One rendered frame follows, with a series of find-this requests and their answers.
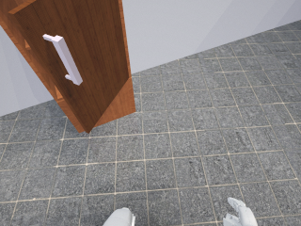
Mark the robot right hand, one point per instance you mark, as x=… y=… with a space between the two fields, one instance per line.
x=245 y=215

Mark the left robot thigh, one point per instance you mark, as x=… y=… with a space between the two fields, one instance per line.
x=121 y=217

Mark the handle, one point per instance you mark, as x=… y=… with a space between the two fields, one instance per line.
x=65 y=55

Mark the cupboard door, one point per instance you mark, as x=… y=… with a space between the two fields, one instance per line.
x=92 y=30

